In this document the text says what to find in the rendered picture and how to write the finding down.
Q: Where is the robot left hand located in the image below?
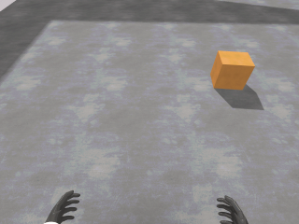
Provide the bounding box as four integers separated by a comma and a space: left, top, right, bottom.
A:
45, 190, 80, 224

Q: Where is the robot right hand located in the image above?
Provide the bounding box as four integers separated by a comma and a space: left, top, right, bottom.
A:
216, 195, 249, 224

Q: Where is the carton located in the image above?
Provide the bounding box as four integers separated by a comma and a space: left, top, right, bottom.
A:
210, 50, 255, 91

